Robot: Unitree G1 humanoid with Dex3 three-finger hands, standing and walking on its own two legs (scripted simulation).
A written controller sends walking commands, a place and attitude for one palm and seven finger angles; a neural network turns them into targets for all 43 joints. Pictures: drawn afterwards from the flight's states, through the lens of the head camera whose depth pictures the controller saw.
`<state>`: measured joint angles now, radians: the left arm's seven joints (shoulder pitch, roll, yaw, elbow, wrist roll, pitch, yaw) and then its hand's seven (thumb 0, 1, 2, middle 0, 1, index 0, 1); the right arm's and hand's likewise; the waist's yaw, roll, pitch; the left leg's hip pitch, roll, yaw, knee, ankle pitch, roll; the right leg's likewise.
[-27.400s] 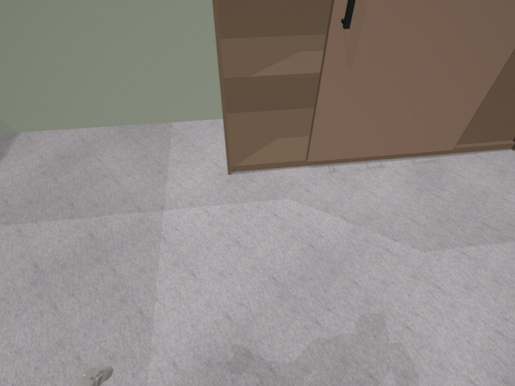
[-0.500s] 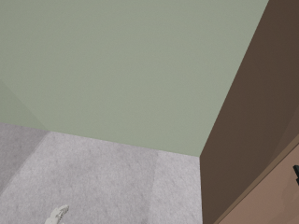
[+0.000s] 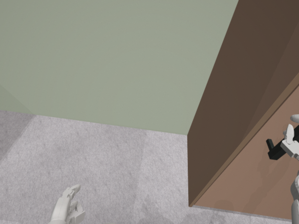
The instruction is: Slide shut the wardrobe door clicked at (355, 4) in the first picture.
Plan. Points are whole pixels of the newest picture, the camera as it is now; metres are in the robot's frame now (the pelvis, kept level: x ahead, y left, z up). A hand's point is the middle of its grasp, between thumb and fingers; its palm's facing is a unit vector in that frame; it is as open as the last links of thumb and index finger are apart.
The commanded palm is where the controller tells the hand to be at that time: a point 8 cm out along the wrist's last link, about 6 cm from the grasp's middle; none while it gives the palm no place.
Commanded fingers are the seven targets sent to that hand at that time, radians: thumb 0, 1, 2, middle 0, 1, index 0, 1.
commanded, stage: stop walking and hold the door there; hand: right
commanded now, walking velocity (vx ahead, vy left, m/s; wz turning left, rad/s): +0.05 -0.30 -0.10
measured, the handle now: (295, 126) +0.34 -0.34 +0.14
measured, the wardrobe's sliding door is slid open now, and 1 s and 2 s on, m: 0.00 0.00 0.00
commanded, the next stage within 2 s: loosen the grip on the handle in 1.48 s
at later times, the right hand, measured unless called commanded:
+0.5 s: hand (289, 143) +0.30 -0.31 +0.12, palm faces +0.28 +0.95 -0.12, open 5.6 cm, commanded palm +0.26 -0.32 +0.12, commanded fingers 0.00 -0.90 -0.90 0.45 1.40 0.45 1.40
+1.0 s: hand (292, 145) +0.29 -0.31 +0.13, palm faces +0.17 +0.98 -0.05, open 5.7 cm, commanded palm +0.26 -0.31 +0.12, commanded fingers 0.00 -0.90 -0.90 0.45 1.40 0.45 1.40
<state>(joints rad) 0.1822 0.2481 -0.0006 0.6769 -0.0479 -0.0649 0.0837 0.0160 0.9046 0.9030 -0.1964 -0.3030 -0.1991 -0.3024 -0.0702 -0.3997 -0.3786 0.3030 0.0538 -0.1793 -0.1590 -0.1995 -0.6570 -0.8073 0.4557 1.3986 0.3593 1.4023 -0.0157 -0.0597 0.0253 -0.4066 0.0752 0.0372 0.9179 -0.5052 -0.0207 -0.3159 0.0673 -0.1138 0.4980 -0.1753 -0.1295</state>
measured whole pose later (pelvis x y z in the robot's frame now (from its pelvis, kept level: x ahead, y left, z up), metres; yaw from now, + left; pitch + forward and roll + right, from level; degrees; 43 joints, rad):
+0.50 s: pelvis -0.04 -0.12 -0.01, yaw -4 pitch -1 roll -2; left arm 0.12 0.18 0.00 0.65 -0.03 -0.08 0.07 0.02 0.91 0.90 -0.19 -0.30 -0.20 -0.30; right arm -0.14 -0.23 -0.12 -0.09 0.05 -0.13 -0.15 -0.11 -0.72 -0.81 0.46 1.40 0.33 1.40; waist 0.00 0.05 0.18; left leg -0.43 0.13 0.03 1.00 -0.53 -0.04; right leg -0.32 -0.07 -0.05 0.62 -0.28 0.05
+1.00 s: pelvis -0.03 -0.17 +0.02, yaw -5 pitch +0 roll +2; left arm 0.14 0.18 -0.04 0.63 -0.01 -0.03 0.03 0.02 0.90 0.90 -0.20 -0.30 -0.20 -0.30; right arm -0.15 -0.13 0.09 0.00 0.04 -0.07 -0.15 -0.03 -0.77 -0.80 0.42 1.40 0.28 1.40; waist -0.06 -0.01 0.09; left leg -0.32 0.01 0.03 0.68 -0.37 -0.01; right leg -0.20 -0.05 -0.02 0.41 -0.21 -0.01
